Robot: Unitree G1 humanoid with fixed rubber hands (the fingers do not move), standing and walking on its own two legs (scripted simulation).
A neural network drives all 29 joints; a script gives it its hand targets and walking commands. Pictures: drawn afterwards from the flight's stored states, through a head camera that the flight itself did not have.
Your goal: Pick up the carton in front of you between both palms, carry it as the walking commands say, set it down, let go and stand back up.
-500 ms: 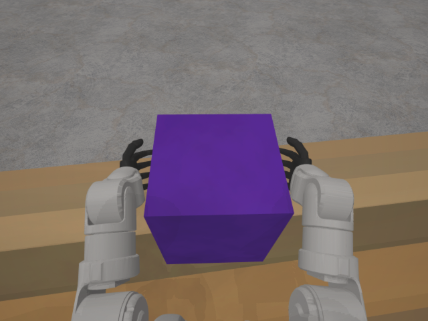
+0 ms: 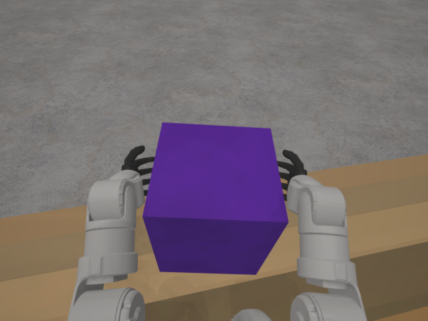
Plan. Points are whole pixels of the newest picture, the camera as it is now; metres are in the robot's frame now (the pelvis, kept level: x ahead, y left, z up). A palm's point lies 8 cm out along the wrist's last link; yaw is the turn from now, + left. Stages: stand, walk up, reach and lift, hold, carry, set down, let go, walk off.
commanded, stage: carry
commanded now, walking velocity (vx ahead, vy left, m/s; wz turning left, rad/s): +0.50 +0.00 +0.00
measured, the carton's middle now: (212, 203) +0.34 -0.02 +0.04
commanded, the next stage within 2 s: none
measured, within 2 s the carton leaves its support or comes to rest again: neither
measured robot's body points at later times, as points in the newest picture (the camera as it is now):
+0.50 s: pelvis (208, 230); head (206, 51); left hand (146, 129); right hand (240, 123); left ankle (173, 298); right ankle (213, 307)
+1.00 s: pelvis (191, 160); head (185, 41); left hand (163, 99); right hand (228, 99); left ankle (186, 257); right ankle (214, 214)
